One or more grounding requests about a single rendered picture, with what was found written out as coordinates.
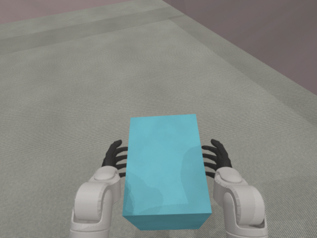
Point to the robot right hand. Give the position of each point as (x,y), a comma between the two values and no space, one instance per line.
(221,158)

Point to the robot left hand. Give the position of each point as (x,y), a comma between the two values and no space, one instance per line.
(111,159)

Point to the robot left forearm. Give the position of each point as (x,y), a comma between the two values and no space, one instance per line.
(92,207)

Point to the robot right forearm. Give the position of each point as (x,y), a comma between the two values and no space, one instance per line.
(243,205)

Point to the carton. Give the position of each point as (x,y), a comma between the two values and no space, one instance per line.
(165,183)

